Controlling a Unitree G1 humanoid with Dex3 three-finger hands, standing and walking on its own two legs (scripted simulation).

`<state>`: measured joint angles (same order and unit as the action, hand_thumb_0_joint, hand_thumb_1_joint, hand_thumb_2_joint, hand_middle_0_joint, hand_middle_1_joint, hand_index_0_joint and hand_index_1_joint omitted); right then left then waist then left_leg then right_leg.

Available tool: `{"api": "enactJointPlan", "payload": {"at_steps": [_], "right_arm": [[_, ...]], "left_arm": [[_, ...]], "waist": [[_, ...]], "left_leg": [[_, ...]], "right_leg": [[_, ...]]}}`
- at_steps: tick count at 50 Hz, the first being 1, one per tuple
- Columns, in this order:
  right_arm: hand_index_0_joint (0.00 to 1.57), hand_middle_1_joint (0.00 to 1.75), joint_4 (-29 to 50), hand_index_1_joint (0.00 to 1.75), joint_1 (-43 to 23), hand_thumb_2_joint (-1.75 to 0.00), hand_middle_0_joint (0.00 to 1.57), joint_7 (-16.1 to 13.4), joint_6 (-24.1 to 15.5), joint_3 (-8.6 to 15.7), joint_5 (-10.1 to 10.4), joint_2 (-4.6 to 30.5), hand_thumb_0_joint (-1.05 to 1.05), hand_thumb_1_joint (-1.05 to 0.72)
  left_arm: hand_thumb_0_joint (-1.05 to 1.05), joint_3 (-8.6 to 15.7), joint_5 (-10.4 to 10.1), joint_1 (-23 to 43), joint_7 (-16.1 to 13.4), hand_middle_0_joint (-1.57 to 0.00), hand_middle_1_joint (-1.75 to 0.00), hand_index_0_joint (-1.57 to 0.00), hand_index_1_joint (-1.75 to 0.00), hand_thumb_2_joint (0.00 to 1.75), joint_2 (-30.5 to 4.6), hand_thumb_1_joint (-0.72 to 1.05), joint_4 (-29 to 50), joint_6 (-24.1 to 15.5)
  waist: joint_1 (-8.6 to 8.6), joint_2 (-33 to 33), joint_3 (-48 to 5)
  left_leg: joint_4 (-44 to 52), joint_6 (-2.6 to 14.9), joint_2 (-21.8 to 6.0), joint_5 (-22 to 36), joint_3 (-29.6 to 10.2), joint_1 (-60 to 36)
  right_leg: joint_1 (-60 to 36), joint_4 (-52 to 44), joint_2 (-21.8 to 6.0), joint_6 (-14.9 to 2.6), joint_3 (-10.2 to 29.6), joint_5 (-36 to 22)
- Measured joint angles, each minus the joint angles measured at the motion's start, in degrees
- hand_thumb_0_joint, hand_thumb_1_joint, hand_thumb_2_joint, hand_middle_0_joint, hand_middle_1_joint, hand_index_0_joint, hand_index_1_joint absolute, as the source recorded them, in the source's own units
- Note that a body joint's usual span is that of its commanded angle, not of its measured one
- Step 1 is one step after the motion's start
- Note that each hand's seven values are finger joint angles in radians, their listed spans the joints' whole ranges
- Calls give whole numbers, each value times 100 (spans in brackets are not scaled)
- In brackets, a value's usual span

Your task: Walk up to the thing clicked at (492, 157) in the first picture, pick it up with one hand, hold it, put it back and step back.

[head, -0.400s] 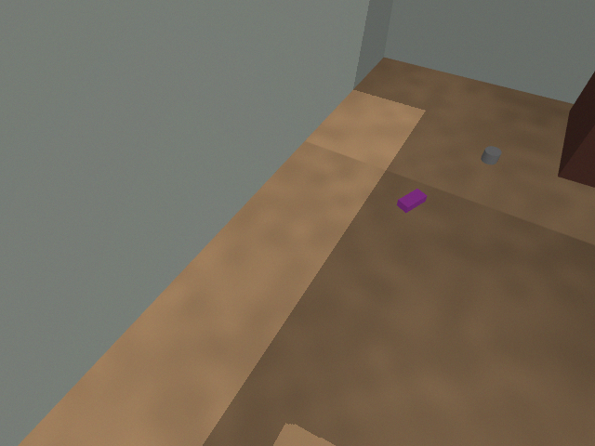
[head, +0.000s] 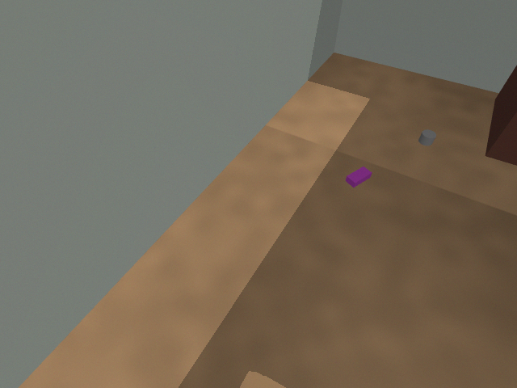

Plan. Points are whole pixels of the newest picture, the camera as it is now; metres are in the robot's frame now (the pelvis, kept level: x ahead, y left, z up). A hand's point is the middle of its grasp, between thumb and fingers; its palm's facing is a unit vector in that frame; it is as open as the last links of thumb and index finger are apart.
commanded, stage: stand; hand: left
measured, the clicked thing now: (427, 137) +1.55 -0.93 -0.75
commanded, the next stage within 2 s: walk up in 0.72 s
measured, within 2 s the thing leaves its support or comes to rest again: neither
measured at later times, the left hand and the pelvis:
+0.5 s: hand out of the picture +0.08 +0.25 -0.16, palm faces -0.02 -0.94 -0.33, open 7.4 cm; pelvis +0.00 +0.00 +0.00, yaw +0 degrees
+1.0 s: hand (141, 363) +0.18 +0.23 -0.13, palm faces -0.23 -0.89 -0.39, open 7.4 cm; pelvis +0.05 -0.04 -0.02, yaw -15 degrees
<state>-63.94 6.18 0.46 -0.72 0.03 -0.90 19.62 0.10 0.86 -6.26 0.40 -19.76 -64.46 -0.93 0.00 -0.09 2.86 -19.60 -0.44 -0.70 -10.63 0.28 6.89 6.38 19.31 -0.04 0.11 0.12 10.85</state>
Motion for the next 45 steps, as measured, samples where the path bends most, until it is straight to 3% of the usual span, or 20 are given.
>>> {"api": "enactJointPlan", "payload": {"at_steps": [36,38,40,43,45], "right_arm": [[20,30,-16,30,29,-90,20,-4,-5,-15,10,23,0,-90],[20,30,179,30,53,-90,20,143,-50,162,-94,28,0,-90],[21,30,487,30,100,-90,20,229,-200,318,-132,95,0,-90],[21,30,832,30,239,-90,21,234,-333,445,-161,197,0,-90],[21,30,907,30,337,-90,21,246,-326,518,-211,331,0,-90]], "left_arm": [[1,-1,-2,-36,-1,-20,-30,-20,-30,90,2,91,11,12],[1,179,86,-239,199,-20,-30,-20,-30,90,-32,91,285,96],[1,323,166,-445,396,-20,-30,-20,-30,90,-80,91,426,206],[1,444,201,-541,601,-21,-30,-20,-30,90,-246,91,511,326],[1,524,151,-601,729,-20,-30,-20,-30,90,-340,91,634,325]], "waist": [[0,12,-1],[105,-24,-41],[119,25,-112],[25,43,-140],[38,108,-158]], "left_leg": [[79,14,31,11,-17,-66],[-150,102,-8,-342,234,32],[-172,141,-121,-243,541,54],[-67,46,-244,-304,848,-94],[-16,-15,-363,-401,1035,-282]], "right_leg": [[-67,-61,-32,18,-18,8],[212,362,14,-59,225,340],[807,1402,12,-98,185,897],[1639,2724,-224,-82,-17,1032],[1913,2930,-456,-21,-138,943]]}}
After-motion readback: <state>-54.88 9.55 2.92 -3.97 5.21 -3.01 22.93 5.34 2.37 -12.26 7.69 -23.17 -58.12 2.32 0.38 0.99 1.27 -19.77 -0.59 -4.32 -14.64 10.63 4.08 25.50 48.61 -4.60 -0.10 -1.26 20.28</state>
